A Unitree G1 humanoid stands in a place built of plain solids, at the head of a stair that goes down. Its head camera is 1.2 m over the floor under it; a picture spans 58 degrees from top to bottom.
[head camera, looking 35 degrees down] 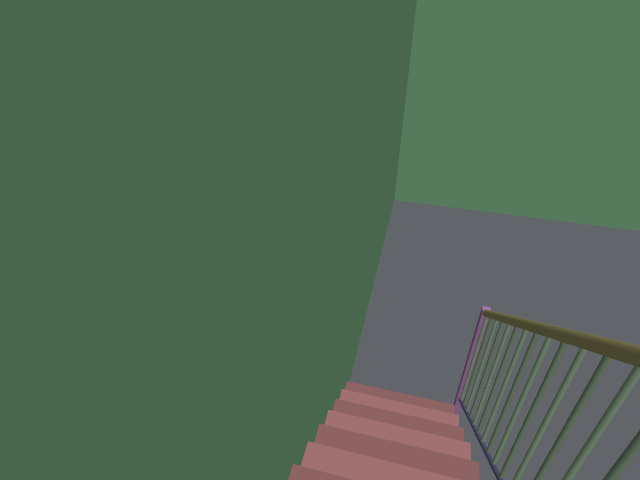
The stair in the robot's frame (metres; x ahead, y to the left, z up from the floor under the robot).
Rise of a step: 0.18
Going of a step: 0.21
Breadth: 0.80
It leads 15 degrees to the right of straight ahead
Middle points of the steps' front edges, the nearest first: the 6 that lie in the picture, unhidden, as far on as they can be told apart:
1.01 -0.33 -0.71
1.21 -0.39 -0.89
1.40 -0.44 -1.06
1.60 -0.49 -1.24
1.80 -0.54 -1.42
2.00 -0.60 -1.60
